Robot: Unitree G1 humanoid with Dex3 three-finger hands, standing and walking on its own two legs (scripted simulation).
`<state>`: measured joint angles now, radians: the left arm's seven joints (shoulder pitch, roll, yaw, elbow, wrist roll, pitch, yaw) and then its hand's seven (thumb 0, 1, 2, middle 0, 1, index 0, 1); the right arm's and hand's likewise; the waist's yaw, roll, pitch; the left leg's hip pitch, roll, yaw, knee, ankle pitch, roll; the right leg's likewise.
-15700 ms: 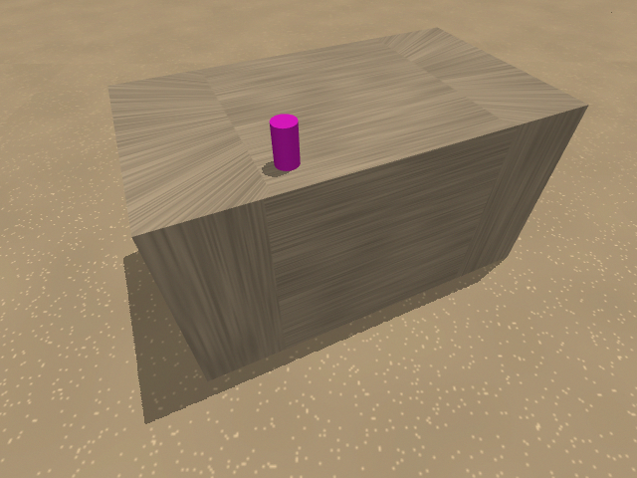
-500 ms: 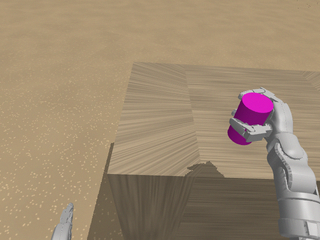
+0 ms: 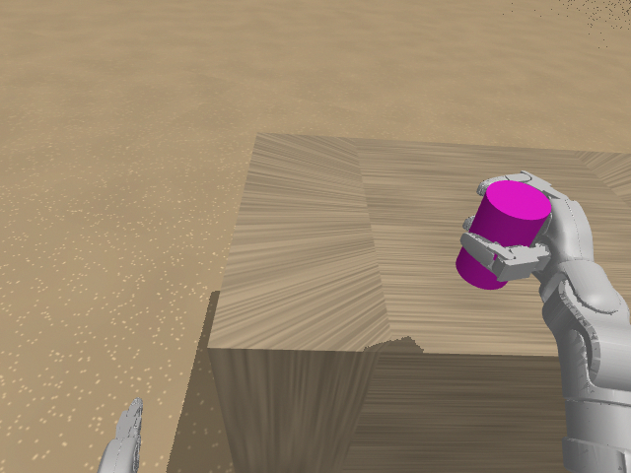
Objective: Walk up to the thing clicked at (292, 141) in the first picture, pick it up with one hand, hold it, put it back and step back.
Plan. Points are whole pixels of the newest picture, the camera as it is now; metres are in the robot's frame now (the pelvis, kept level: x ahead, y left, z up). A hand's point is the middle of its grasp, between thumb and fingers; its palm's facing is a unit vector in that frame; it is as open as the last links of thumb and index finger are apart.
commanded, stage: hold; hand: right
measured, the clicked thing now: (498, 237) +0.35 -0.16 +0.20
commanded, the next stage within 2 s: none
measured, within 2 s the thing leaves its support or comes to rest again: neither
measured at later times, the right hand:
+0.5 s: hand (519, 229) +0.33 -0.17 +0.23, palm faces +0.06 +1.00 -0.05, open 9.1 cm
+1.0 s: hand (520, 232) +0.32 -0.17 +0.23, palm faces +0.06 +1.00 -0.05, open 9.1 cm
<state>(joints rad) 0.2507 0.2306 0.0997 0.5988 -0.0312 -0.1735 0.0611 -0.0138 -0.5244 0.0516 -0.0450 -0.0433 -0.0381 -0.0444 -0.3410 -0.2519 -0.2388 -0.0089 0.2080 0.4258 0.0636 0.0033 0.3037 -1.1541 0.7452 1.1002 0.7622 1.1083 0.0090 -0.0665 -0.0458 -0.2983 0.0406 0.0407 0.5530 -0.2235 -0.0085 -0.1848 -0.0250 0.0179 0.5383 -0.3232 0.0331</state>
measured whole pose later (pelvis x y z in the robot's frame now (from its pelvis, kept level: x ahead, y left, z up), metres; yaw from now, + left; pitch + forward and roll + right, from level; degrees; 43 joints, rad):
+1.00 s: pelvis +0.00 +0.00 +0.00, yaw +0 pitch -2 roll +0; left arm 0.24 0.24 0.12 0.65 -0.03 -0.23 0.05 -0.01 -0.53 0.05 -0.05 -0.04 -0.04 -0.05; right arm -0.30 -0.27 -0.28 -0.18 0.24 0.59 0.10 0.00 0.30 -1.15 0.75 1.09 0.77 1.10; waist 0.00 -0.08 -0.06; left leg -0.29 0.04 0.05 0.56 -0.23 -0.01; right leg -0.19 -0.02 0.03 0.56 -0.33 0.03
